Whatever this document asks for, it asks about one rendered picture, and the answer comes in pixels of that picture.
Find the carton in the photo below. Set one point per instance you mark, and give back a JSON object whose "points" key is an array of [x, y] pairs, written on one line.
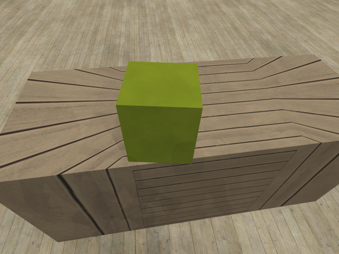
{"points": [[159, 108]]}

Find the pedestal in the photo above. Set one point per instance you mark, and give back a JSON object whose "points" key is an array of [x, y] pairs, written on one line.
{"points": [[268, 137]]}

